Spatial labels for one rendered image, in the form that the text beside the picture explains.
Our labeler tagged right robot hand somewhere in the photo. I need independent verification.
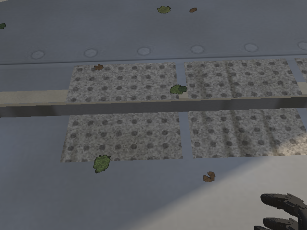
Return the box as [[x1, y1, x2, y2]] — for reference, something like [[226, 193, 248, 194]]
[[254, 194, 307, 230]]

